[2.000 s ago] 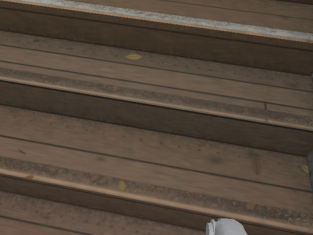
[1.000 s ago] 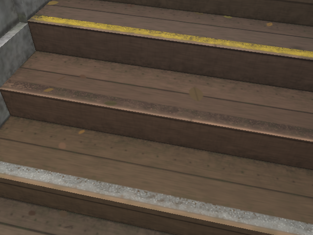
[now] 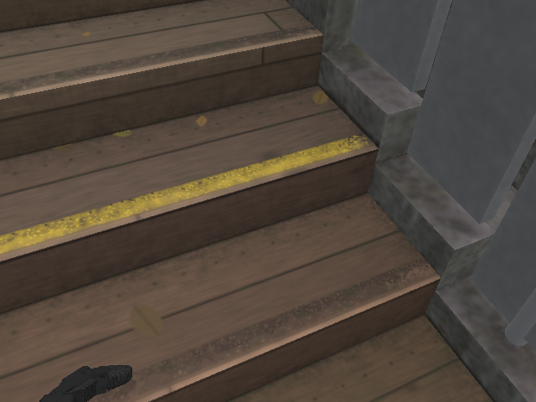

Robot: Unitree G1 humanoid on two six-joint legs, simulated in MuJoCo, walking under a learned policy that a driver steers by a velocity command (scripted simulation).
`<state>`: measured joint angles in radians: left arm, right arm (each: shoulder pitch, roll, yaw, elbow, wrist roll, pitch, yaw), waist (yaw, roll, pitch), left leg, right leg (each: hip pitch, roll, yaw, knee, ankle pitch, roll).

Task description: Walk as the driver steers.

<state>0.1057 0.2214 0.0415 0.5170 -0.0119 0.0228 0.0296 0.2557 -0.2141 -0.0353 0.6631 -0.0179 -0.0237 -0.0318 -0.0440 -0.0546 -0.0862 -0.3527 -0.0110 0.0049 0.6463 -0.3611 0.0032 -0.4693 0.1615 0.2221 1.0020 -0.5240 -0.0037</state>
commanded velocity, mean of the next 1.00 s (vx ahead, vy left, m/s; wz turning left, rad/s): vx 0.20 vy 0.04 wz -0.03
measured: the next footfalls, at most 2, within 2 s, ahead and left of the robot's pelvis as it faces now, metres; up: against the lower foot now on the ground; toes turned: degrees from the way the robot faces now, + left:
right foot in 0.50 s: +0.35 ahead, -0.29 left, +0.15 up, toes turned -25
left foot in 0.92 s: +0.40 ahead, -0.04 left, +0.15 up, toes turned +0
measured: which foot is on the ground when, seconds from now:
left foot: down 0.00-0.54, up 0.56-0.90, down 0.92-1.00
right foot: up 0.00-0.48, down 0.50-0.92, up 0.94-1.00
